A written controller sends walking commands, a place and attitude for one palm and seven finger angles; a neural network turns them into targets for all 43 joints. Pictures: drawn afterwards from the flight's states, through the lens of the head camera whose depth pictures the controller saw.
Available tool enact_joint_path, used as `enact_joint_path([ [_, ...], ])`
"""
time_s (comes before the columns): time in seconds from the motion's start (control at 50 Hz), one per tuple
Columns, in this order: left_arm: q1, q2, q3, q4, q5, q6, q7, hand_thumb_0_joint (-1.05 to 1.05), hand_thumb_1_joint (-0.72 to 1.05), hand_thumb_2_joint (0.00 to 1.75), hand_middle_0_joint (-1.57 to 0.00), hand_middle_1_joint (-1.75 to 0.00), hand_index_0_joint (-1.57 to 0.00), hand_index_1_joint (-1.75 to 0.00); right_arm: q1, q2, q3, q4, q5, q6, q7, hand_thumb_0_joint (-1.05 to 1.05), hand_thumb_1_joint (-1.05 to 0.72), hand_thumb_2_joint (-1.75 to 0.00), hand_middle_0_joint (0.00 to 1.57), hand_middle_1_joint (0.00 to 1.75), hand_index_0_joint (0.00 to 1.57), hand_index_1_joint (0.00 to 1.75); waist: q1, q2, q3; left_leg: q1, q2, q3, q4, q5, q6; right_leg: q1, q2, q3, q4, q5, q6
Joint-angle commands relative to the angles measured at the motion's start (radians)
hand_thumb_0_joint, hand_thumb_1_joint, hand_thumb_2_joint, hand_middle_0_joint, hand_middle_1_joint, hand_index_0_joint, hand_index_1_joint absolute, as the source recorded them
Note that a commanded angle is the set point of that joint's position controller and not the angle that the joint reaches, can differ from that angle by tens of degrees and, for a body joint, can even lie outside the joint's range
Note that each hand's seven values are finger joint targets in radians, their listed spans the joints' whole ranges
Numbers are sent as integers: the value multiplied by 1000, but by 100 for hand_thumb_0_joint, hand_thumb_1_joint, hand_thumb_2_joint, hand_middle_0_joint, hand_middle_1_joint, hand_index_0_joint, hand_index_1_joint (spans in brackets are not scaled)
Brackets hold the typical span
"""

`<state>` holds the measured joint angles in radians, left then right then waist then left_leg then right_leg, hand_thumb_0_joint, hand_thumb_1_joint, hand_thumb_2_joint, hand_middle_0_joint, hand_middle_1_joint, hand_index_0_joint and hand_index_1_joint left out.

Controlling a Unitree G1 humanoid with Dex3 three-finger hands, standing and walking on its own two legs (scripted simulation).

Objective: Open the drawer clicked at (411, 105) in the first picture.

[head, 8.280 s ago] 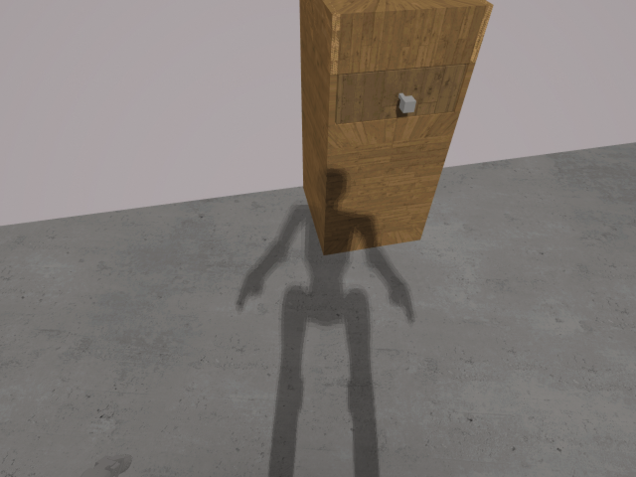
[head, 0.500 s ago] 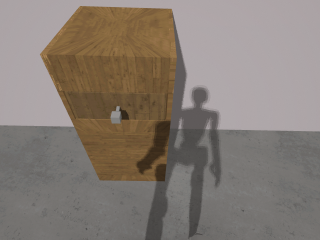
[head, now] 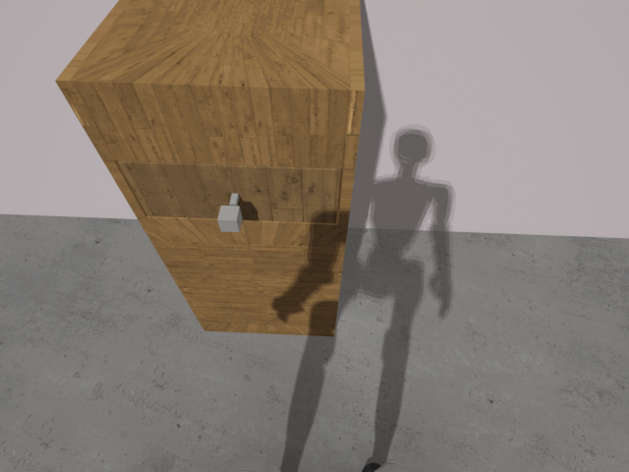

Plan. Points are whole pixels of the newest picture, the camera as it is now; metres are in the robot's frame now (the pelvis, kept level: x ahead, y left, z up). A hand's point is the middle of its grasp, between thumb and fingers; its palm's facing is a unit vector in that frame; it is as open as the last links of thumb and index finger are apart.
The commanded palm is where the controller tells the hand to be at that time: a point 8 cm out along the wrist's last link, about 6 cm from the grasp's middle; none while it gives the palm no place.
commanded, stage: come to a stop and stand still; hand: left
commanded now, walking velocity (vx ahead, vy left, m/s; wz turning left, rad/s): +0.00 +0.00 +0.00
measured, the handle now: (232, 211) +0.53 +0.19 -0.07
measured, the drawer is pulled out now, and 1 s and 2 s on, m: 0.00 0.00 0.00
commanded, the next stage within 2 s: look again from close up in 0.90 s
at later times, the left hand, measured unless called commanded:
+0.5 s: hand out of the picture -0.02 +0.22 -0.16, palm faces -0.01 -0.98 -0.22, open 7.4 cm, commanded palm none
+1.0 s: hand out of the picture -0.07 +0.17 -0.16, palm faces +0.00 -0.99 -0.15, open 7.4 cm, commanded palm none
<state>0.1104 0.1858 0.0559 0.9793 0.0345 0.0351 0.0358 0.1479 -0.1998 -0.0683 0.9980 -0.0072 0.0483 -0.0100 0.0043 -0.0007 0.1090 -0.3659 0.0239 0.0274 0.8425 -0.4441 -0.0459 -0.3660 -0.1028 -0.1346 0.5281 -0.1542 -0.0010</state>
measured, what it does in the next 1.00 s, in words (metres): steps on the spot: left foot, then right foot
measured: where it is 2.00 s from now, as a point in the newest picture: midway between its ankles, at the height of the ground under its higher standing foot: outside the picture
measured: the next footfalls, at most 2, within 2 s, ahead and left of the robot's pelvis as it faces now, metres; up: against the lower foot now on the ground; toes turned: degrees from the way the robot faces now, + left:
left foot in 0.06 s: +0.02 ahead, +0.13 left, +0.00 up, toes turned +3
right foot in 0.42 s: -0.04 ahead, -0.07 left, +0.00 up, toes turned -4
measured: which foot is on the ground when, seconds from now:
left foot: up 0.00-0.04, down 0.06-1.00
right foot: down 0.00-0.06, up 0.08-0.40, down 0.42-1.00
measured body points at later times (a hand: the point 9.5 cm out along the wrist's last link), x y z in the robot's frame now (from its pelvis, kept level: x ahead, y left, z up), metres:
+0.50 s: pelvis -0.03 +0.04 +0.01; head -0.02 +0.03 +0.46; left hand -0.02 +0.27 -0.14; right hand -0.01 -0.19 -0.15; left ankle -0.02 +0.13 -0.73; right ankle -0.08 -0.07 -0.73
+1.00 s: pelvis -0.05 +0.02 +0.01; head -0.04 +0.01 +0.46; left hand -0.07 +0.22 -0.15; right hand -0.11 -0.18 -0.15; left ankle -0.02 +0.13 -0.73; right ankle -0.08 -0.07 -0.73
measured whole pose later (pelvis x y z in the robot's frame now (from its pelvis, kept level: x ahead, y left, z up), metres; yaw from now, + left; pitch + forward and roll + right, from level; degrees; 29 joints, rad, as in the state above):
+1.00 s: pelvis -0.05 +0.02 +0.01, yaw -2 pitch -1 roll +1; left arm 0.33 0.09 -0.01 1.15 0.00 0.00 0.04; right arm 0.34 -0.11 0.00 1.19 0.00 0.01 -0.03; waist -0.02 0.00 0.03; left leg -0.20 0.01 0.09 0.38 -0.16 0.01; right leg -0.12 0.01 -0.05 0.41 -0.27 -0.04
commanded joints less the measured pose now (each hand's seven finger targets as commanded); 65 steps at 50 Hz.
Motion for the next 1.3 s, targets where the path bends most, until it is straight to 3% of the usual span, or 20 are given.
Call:
enact_joint_path([
  [0.0,24,164,37,-54,-6,-1,1,0,90,90,-20,-30,-20,-30,230,-42,1,8,-5,-26,0,0,-90,-90,20,30,20,30,-38,-142,-203,254,2,21,-380,218,12,26,-146,162,-55,-5,-74],
  [0.02,53,118,26,-63,-17,6,-3,0,90,90,-20,-30,-20,-30,218,-101,-7,-4,-12,-36,-1,0,-90,-90,20,30,20,30,-33,63,-184,270,111,-115,-507,201,39,-61,-60,110,80,-133,-29],
  [0.04,64,65,15,-76,-23,13,-8,0,90,90,-20,-30,-20,-30,152,-183,-20,-46,-21,-37,-3,0,-90,-90,20,30,20,30,-21,340,-103,128,310,-342,-633,273,105,-138,53,43,242,-364,26],
  [0.06,39,93,19,-73,-19,20,-6,0,90,90,-20,-30,-20,-30,70,-190,-13,-78,-25,-30,-7,0,-90,-90,20,30,20,30,-15,269,-58,-52,339,-350,-666,217,175,-48,53,141,358,-371,14],
  [0.14,131,103,21,-1,-10,19,-12,0,90,90,-20,-30,-20,-30,-7,-120,14,-72,-19,-42,-28,0,-90,-90,20,30,20,30,35,175,-53,69,201,-156,-601,357,161,-90,71,182,519,-243,20],
  [0.2,154,91,4,25,-14,2,-14,0,90,90,-20,-30,-20,-30,51,-105,18,-41,-6,-53,-32,0,-90,-90,20,30,20,30,15,109,-123,271,187,-117,-565,525,176,-115,62,154,433,-231,42],
  [0.3,116,63,-22,31,-22,-9,-6,0,90,90,-20,-30,-20,-30,141,-105,14,16,-7,-57,-35,0,-90,-90,20,30,20,30,-32,129,-148,389,229,-165,-532,736,210,1,44,120,118,-299,47],
  [0.36,196,54,-29,81,-26,-20,1,0,90,90,-20,-30,-20,-30,142,-99,19,42,2,-59,-32,0,-90,-90,20,30,20,30,-5,88,-183,359,190,-150,-495,719,168,153,46,109,-113,-123,35],
  [0.42,218,84,-35,113,-23,-41,10,0,90,90,-20,-30,-20,-30,118,-41,33,50,13,-65,-23,0,-90,-90,20,30,20,30,-13,-36,-132,221,87,-71,-470,458,74,242,-64,217,-194,179,-18],
  [0.5,198,56,-46,123,-26,-48,11,0,90,90,-20,-30,-20,-30,147,-44,39,92,1,-58,-20,0,-90,-90,20,30,20,30,-21,-147,-76,267,80,-58,-499,387,69,158,-38,194,-196,96,-27],
  [0.6,212,49,-47,129,-28,-37,12,0,90,90,-20,-30,-20,-30,166,-34,51,132,0,-52,-17,0,-90,-90,20,30,20,30,-8,-22,24,207,76,-68,-554,224,67,109,-18,195,-240,-133,-21],
  [0.7,235,48,-49,132,-29,-36,10,0,90,90,-20,-30,-20,-30,195,-17,53,145,-2,-43,-19,0,-90,-90,20,30,20,30,-9,-5,42,188,69,-63,-546,177,63,76,-15,213,-265,-214,-26],
  [0.94,272,2,-52,150,-32,-49,12,0,90,90,-20,-30,-20,-30,244,14,56,164,0,-58,-28,0,-90,-90,20,30,20,30,-12,-6,-26,218,82,-57,-520,276,66,107,-8,209,-242,-101,-30],
  [0.96,278,2,-52,151,-32,-51,13,0,90,90,-20,-30,-20,-30,245,16,56,167,1,-59,-28,0,-90,-90,20,30,20,30,-12,-6,-28,219,82,-56,-517,289,65,115,-7,206,-241,-83,-30],
  [0.98,337,39,-57,158,-3,-90,43,0,90,90,-20,-30,-20,-30,125,-25,65,81,-2,-84,-12,0,-90,-90,20,30,20,30,33,-57,32,73,80,-25,-269,349,42,122,-57,258,-219,363,-6],
  [1.0,315,77,-49,139,-13,-100,38,0,90,90,-20,-30,-20,-30,155,1,70,33,2,-72,-5,0,-90,-90,20,30,20,30,-30,-71,-14,103,63,-13,-307,246,40,153,-110,253,-198,476,-37],
  [1.06,287,35,-52,99,-24,-94,29,0,90,90,-20,-30,-20,-30,250,15,70,54,-9,-72,-12,0,-90,-90,20,30,20,30,-40,-84,-169,148,40,-24,-332,276,71,227,-55,217,-143,265,-73],
  [1.12,283,23,-53,81,-24,-76,23,0,90,90,-20,-30,-20,-30,236,2,70,47,-10,-70,-16,0,-90,-90,20,30,20,30,-26,47,-76,137,66,-50,-361,332,80,136,-4,193,-129,30,-70],
  [1.2,299,24,-56,76,-19,-65,16,0,90,90,-20,-30,-20,-30,228,-17,69,37,-9,-66,-16,0,-90,-90,20,30,20,30,-16,2,9,81,73,-76,-396,285,89,91,14,183,-136,-74,-65],
  [1.28,303,29,-53,62,-20,-59,12,0,90,90,-20,-30,-20,-30,220,-38,68,30,-10,-69,-18,0,-90,-90,20,30,20,30,-10,4,-9,74,79,-91,-421,275,95,111,18,177,-126,-80,-57],
])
